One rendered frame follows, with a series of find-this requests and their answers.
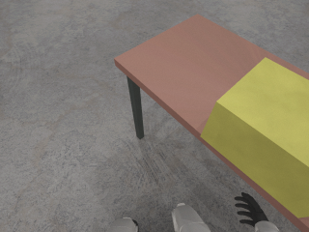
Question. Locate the left robot thigh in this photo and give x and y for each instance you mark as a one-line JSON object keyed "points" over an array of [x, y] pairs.
{"points": [[123, 225]]}

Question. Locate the right robot thigh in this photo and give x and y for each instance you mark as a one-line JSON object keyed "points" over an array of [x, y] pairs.
{"points": [[185, 219]]}

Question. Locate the table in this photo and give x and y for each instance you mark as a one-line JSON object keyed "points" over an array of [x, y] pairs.
{"points": [[186, 70]]}

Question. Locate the carton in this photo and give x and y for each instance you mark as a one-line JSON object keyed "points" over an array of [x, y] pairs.
{"points": [[261, 125]]}

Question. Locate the right robot forearm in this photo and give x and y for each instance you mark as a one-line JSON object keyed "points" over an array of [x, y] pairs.
{"points": [[265, 226]]}

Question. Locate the robot thigh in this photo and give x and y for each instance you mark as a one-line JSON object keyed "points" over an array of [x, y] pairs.
{"points": [[123, 225], [185, 219]]}

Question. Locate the right robot hand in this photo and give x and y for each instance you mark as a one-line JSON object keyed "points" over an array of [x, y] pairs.
{"points": [[256, 213]]}

